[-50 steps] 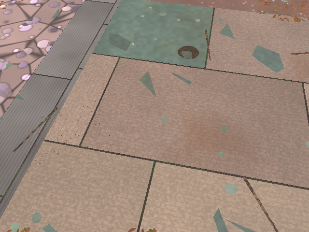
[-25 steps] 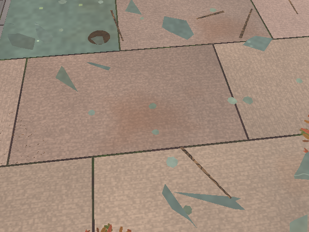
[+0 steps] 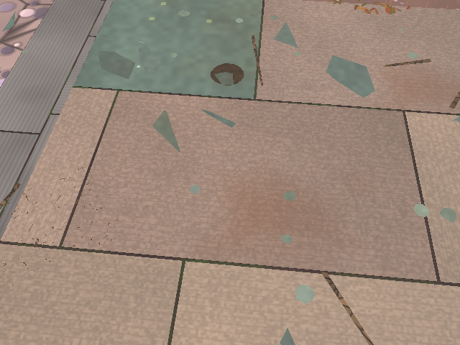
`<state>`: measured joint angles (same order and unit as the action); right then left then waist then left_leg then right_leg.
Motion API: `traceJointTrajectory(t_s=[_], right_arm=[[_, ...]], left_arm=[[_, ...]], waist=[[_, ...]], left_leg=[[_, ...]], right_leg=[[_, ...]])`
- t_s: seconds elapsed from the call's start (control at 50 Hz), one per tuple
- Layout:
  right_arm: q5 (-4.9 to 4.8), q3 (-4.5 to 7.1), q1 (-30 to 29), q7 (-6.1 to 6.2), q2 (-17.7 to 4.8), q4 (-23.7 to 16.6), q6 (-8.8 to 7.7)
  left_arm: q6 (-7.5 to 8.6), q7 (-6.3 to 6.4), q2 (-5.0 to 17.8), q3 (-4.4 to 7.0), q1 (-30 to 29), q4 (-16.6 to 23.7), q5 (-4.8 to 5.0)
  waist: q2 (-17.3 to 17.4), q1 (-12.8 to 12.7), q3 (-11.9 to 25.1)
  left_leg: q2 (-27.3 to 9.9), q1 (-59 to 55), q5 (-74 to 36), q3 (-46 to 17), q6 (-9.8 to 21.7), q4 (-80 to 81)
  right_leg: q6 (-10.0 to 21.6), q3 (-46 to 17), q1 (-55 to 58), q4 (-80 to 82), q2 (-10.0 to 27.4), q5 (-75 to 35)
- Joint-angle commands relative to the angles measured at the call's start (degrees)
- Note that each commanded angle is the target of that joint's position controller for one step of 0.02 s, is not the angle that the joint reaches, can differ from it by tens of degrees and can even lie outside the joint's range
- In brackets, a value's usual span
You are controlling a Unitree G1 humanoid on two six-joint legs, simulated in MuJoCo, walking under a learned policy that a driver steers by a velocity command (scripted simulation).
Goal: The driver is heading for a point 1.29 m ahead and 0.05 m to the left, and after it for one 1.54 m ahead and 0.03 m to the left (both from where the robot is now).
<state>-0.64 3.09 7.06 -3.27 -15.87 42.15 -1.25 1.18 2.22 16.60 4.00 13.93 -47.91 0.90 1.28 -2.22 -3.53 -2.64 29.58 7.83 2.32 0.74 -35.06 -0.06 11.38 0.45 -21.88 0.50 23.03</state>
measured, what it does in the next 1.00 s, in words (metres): walks ahead: left foot, then right foot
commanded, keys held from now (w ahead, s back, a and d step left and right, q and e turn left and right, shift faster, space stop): q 0.22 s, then no key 0.78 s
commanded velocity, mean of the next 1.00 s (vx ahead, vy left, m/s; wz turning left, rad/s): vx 0.02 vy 0.00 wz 0.23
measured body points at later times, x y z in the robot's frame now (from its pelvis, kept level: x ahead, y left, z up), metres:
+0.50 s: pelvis +0.09 -0.02 +0.00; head +0.11 -0.02 +0.45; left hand +0.14 +0.28 -0.10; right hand +0.31 -0.24 -0.10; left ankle +0.11 +0.10 -0.73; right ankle +0.13 -0.14 -0.73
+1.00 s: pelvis +0.12 -0.03 +0.00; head +0.13 -0.03 +0.45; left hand +0.19 +0.25 -0.11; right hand +0.29 -0.25 -0.11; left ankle +0.10 +0.11 -0.73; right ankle +0.13 -0.14 -0.73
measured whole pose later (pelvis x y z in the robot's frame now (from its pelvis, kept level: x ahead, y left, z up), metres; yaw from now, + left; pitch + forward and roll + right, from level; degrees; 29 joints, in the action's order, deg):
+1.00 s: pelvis +0.12 -0.03 +0.00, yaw +14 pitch -1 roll +0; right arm 0.5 2.5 11.3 1.6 -13.5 45.1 1.4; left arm 1.5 0.1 13.8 1.0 11.2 -43.6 -0.7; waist -0.2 0.2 -1.8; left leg 1.0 13.9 15.9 -5.8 -1.6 -31.1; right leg 0.6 0.1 -12.1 -31.4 -0.5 18.1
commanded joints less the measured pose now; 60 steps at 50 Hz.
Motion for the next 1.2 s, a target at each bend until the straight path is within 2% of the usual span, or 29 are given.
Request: traceJointTrajectory(t_s=[0.02,0.04,0.06,0.08,0.1,0.12,0.14,0.18,0.26,0.32,0.38,0.4,0.44,0.46,0.48,0.5,0.52,0.54,0.56,0.58,0.62,0.64,0.68,0.74,0.78,0.94,1.16,1.18,1.2], right_arm=[[0.28,4.53,11.5,0.77,-11.4,-2.1,-0.55],[0.32,5.58,14.2,2.51,-17.0,-2.6,-0.23],[1.75,5.24,12.3,2.17,-18.4,-5.0,-0.57],[0.92,4.33,9.8,1.59,-14.1,-6.2,-0.61],[0.23,3.62,6.6,1.7,-11.8,-6.4,-0.73],[-0.28,3.28,4.0,2.02,-10.4,-6.5,-0.47],[-0.34,3.05,1.9,2.48,-9.6,-6.8,-0.11],[0.95,3.13,0.3,3.07,-9.9,-7.8,0.29],[0.61,3.55,0.7,4.34,-10.7,-8.3,0.71],[0.87,3.21,0.2,4.69,-10.0,-8.3,1.36],[1.29,2.7,0.6,4.35,-9.4,-7.8,1.9],[1.29,2.41,0.6,4.24,-9.0,-7.7,2.07],[0.83,1.45,-0.2,4.2,-7.4,-7.4,2.42],[0.8,0.79,2.1,4.18,-5.7,-6.6,2.32],[1.59,0.16,4.6,4.18,-3.6,-6.5,2.04],[1.39,0.53,5.2,3.99,-3.7,-7.7,1.56],[1.84,1.09,3.9,4.13,-6.7,-7.1,1.39],[1.54,1.48,2.7,4.11,-7.1,-6.8,1.44],[1.77,1.18,2.0,4.24,-5.5,-6.1,1.74],[2.1,0.99,1.1,4.21,-5.0,-6.2,2.14],[1.8,0.62,1.3,4.0,-4.4,-6.1,2.55],[1.48,0.95,1.4,4.02,-5.8,-5.5,2.71],[1.39,0.85,2.2,3.91,-4.6,-4.8,2.55],[1.5,0.94,2.0,4.09,-4.5,-3.8,2.07],[1.32,0.92,2.4,4.22,-4.3,-3.1,1.87],[1.15,0.96,3.5,4.99,-4.3,-0.8,1.87],[1.04,1.03,4.3,5.85,-3.7,3.7,2.14],[1.05,0.89,5.3,5.89,-3.1,4.6,2.23],[0.82,0.93,5.6,5.96,-3.0,5.3,2.3]], left_arm=[[0.06,0.52,8.8,2.01,-1.5,4.1,0.44],[0.67,-0.03,4.1,0.33,0.4,5.9,-2.59],[1.26,-0.76,3.5,-0.3,4.1,7.1,-2.19],[1.19,-1.31,8.7,0.99,0.9,6.2,-0.69],[1.04,-1.32,8.7,1.04,-2.5,7.6,0.3],[0.64,-0.54,7.8,1.06,-3.1,6.9,-0.34],[-0.03,0.17,8.5,1.41,-3.6,7.2,-1.06],[-0.79,0.28,7.3,1.3,-1.4,7.0,-1.4],[-0.99,0.82,5.6,0.64,-1.1,7.2,-1.51],[-1.05,0.58,5.2,0.36,-2.5,7.7,-1.21],[-0.44,0.06,5.5,0.37,-3.2,8.4,-0.93],[-0.11,-0.2,5.4,0.36,-3.0,8.5,-0.85],[0.65,-0.91,4.3,0.2,-0.5,7.8,-0.97],[0.98,-1.18,4.8,0.2,-0.3,8.0,-1.73],[1.15,-1.02,9.0,0.82,0.2,8.9,-2.9],[0.89,-1.13,10.1,0.79,-3.4,8.4,-3.73],[1.14,-1.28,6.3,-0.16,-6.5,9.9,-3.51],[1.36,-1.34,5.4,-0.42,-7.3,9.8,-2.95],[1.49,-1.39,6.3,-0.19,-6.6,9.3,-2.24],[1.74,-1.39,6.4,-0.24,-5.7,8.9,-1.58],[1.97,-1.51,5.2,-0.79,-3.6,8.3,-1.85],[2.0,-1.67,5.2,-0.79,-0.9,8.3,-1.96],[1.81,-1.75,5.2,-0.95,-2.6,8.6,-1.89],[1.52,-1.56,4.5,-1.15,-2.5,8.9,-1.62],[1.35,-1.59,4.2,-1.23,-2.4,8.9,-1.56],[1.02,-2.0,3.2,-1.45,-2.9,8.0,-1.55],[1.19,-1.75,3.0,-1.52,-1.8,4.7,-1.41],[1.1,-1.68,2.7,-1.6,-0.8,3.8,-1.46],[0.89,-1.54,3.4,-1.37,-0.4,3.3,-1.24]], waist=[[-1.9,7.8,10.3],[10.9,6.1,15.9],[15.1,3.3,26.3],[4.7,6.2,24.7],[3.5,5.1,17.1],[-1.3,3.5,11.9],[-0.3,2.4,9.1],[3.4,0.7,8.5],[4.7,1.3,10.7],[6.3,2.4,10.5],[7.4,3.5,9.6],[7.4,3.5,9.4],[6.7,1.4,9.1],[4.8,1.3,8.6],[-4.2,3.3,9.0],[-15.4,7.1,6.3],[-13.9,5.5,6.2],[-12.4,5.3,6.0],[-11.1,4.9,6.2],[-11.4,4.0,5.9],[-9.5,3.5,6.4],[-6.6,1.8,6.5],[-5.2,2.7,5.2],[-1.3,1.9,5.3],[-0.2,1.8,5.7],[-0.3,2.1,4.9],[-1.3,2.4,3.6],[-1.8,2.5,4.7],[-2.8,2.3,3.6]], left_leg=[[4.4,-19.8,-11.4,0.7,5.1,8.8],[-9.0,-34.6,-39.4,-17.4,10.6,6.3],[-21.4,-43.3,-36.1,-43.1,24.8,11.3],[-18.5,-39.7,-27.0,-36.3,22.7,13.8],[-15.4,-33.2,-19.4,-29.2,19.5,14.8],[-12.1,-26.2,-12.5,-24.7,16.0,16.1],[-10.2,-20.1,-9.0,-22.7,14.5,17.3],[-7.2,-13.6,-8.9,-20.2,14.0,18.9],[-6.6,-14.2,-7.5,-19.3,14.0,18.0],[-5.7,-12.1,1.2,-19.5,12.9,17.9],[-6.3,-12.1,3.5,-21.4,12.5,16.5],[-6.6,-12.6,2.8,-22.2,12.2,15.5],[-5.4,-11.7,1.0,-21.8,9.9,12.2],[-3.3,-10.3,2.4,-20.8,7.0,10.2],[1.7,-7.9,9.4,-15.8,2.9,1.8],[6.5,-6.6,18.1,-9.1,0.4,-0.1],[4.3,-10.9,18.4,-8.7,-1.3,-2.6],[4.0,-12.2,14.5,-8.0,-1.5,-1.1],[3.7,-13.7,9.7,-7.6,-1.8,2.7],[3.0,-15.1,5.0,-8.2,-2.0,5.4],[1.5,-19.0,-2.8,-9.5,-1.6,7.5],[1.7,-19.3,-2.3,-9.7,-0.5,6.1],[1.7,-17.2,-1.3,-9.8,0.2,6.8],[1.3,-17.0,-4.4,-10.5,-0.2,7.4],[1.1,-17.1,-5.4,-10.8,-0.3,7.5],[0.8,-18.1,-5.6,-11.1,-0.5,7.6],[1.0,-19.7,-4.9,-10.5,-1.3,8.2],[1.8,-20.3,-0.3,-9.6,-1.3,8.3],[3.3,-18.9,7.3,-7.9,-1.1,7.1]], right_leg=[[3.0,-1.2,-5.9,-22.7,9.7,-48.1],[-1.2,-1.0,-21.1,-41.3,4.2,-9.9],[-3.3,-11.6,-33.2,-56.9,-6.1,19.2],[-2.5,-18.2,-35.2,-59.2,-2.0,15.3],[-1.5,-17.0,-37.6,-57.0,-0.2,10.7],[-1.5,-16.5,-37.3,-52.1,2.0,6.9],[-1.7,-16.6,-35.0,-47.5,2.9,4.2],[-2.5,-15.5,-29.7,-44.2,1.5,0.4],[-4.9,-15.5,-28.8,-33.9,1.1,-2.2],[-5.3,-15.1,-25.8,-28.0,1.5,-4.8],[-4.6,-14.3,-23.2,-22.7,1.3,-3.8],[-4.1,-13.9,-22.0,-20.0,1.1,-3.6],[-2.3,-12.2,-15.4,-7.8,0.3,-10.0],[-0.9,-14.2,-11.4,-1.8,2.1,-15.2],[2.3,-24.2,-8.8,2.1,11.8,-22.4],[9.8,-31.8,-15.2,3.5,17.7,-24.8],[12.1,-31.6,-18.5,4.7,17.5,-21.6],[10.1,-28.4,-17.7,3.5,14.5,-19.0],[7.5,-25.2,-16.3,2.1,11.4,-17.3],[5.8,-23.7,-15.6,1.2,10.1,-17.1],[3.4,-21.0,-15.9,-0.8,7.5,-16.6],[2.4,-19.4,-16.9,-0.3,5.8,-13.2],[1.8,-17.6,-15.9,-1.8,4.7,-10.9],[2.0,-16.1,-14.6,-3.7,3.8,-14.2],[2.0,-15.6,-13.7,-4.5,3.4,-15.4],[1.7,-14.7,-13.7,-4.3,2.4,-15.4],[1.7,-14.8,-14.5,-2.3,2.2,-13.6],[1.9,-14.7,-14.1,-1.3,1.9,-8.2],[2.7,-15.3,-14.7,-0.1,1.7,0.5]])
Velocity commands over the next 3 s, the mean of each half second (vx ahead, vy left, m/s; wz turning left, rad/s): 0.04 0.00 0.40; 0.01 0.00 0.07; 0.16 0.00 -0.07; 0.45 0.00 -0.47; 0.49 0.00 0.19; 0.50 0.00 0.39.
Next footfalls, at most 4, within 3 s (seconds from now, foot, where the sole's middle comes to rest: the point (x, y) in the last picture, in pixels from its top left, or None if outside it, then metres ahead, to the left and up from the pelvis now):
0.02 left None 0.15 0.11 -0.77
0.46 right None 0.17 -0.13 -0.77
1.90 right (278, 313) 0.53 -0.09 -0.77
2.48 left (221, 213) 0.86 0.09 -0.77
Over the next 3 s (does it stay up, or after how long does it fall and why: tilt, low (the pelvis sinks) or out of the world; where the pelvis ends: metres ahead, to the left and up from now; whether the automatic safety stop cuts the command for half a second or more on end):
stays up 1.01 -0.01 -0.01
